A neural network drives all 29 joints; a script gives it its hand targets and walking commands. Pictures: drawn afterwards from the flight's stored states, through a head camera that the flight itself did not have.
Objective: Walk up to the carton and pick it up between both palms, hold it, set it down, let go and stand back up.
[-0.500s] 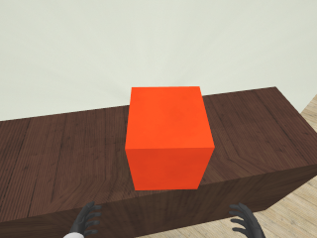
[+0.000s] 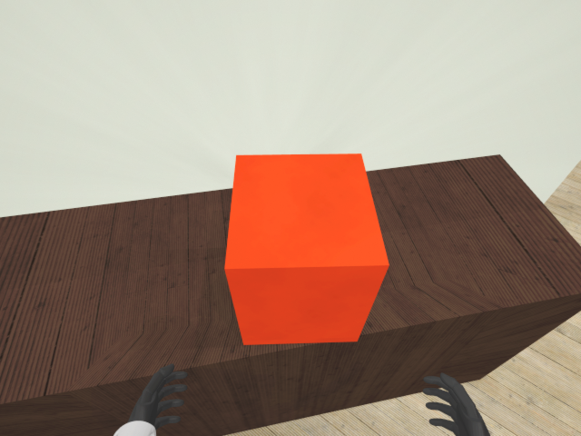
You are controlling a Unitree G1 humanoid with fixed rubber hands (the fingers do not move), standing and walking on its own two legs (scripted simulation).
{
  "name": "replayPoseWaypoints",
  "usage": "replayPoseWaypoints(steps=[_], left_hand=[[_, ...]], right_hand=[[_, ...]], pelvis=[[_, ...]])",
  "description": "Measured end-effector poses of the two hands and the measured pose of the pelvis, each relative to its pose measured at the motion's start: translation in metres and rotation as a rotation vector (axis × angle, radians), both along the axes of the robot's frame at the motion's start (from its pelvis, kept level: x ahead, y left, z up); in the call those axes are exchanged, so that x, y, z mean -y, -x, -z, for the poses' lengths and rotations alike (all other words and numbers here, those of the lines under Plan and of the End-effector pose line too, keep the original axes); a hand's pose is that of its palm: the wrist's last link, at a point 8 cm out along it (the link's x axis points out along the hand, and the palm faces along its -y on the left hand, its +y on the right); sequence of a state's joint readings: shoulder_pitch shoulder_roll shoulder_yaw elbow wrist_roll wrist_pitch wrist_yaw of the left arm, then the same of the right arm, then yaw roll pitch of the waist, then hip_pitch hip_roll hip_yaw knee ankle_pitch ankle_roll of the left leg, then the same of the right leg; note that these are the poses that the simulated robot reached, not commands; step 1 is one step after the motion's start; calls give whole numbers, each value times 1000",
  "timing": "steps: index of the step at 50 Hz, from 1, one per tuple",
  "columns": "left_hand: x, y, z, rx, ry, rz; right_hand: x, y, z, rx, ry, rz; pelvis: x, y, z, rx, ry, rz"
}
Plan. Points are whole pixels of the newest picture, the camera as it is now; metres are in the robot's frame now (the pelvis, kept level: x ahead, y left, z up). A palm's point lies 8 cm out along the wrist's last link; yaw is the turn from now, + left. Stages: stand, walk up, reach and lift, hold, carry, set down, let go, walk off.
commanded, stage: let go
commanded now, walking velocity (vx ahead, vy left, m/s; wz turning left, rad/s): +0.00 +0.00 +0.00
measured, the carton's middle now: (300, 253) +0.39 +0.01 -0.02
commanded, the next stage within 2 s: stand in 0.24 s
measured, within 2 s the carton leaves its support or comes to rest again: neither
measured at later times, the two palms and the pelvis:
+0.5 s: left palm out of the picture +0.09 +0.26 -0.11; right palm out of the picture +0.10 -0.25 -0.10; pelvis +0.00 +0.01 +0.00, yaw +1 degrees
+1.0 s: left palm out of the picture -0.02 +0.27 -0.14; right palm out of the picture +0.00 -0.22 -0.13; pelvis -0.02 +0.03 +0.00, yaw +1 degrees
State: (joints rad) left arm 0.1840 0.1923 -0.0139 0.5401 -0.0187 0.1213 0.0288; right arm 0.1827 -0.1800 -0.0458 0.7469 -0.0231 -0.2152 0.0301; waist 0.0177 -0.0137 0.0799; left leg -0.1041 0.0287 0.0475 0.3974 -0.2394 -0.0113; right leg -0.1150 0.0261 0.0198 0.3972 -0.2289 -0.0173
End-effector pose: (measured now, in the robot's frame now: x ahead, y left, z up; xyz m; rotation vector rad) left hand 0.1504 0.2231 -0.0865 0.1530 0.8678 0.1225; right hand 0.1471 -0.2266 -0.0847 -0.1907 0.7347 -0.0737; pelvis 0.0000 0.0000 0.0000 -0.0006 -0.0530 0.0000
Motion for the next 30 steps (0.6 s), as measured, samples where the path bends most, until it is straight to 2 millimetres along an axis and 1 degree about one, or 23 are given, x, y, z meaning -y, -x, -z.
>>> replayPoseWaypoints(steps=[13, 16, 19, 23, 30], left_hand=[[-3, 4, 2, -7, 3, -3], [-7, 9, 6, 10, -19, 21], [-16, 23, 11, -3, -29, 12], [-29, 47, 19, -58, -42, -15], [-43, 94, 33, -188, -54, -42]], right_hand=[[-3, 2, 0, -4, 0, 3], [0, 7, 6, -70, 16, 15], [7, 17, 12, -131, 37, 35], [16, 36, 17, -192, 62, 54], [21, 75, 25, -306, 83, 71]], pelvis=[[-3, 1, 1, 1, 1, 2], [-3, -1, 2, -16, 3, -5], [-5, -3, 3, -18, 6, -12], [-7, -5, 4, -15, 7, -18], [-12, 1, 3, -16, 6, -23]])
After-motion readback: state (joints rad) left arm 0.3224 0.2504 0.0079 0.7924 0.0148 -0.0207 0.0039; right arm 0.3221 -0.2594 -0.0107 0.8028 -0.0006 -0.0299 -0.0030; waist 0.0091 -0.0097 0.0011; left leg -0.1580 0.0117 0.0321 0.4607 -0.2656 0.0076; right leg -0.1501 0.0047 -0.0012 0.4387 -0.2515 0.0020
